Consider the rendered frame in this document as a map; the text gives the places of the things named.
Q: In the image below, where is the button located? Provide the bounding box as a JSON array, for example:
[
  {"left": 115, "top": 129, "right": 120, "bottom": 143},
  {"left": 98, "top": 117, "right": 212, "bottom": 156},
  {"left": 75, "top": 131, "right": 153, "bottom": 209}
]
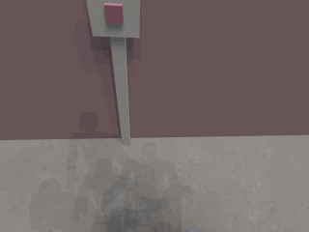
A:
[{"left": 104, "top": 3, "right": 124, "bottom": 24}]

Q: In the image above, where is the panel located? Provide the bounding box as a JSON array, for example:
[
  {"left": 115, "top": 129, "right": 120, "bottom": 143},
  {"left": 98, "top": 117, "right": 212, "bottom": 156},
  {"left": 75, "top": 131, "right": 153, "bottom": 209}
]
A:
[{"left": 86, "top": 0, "right": 140, "bottom": 145}]

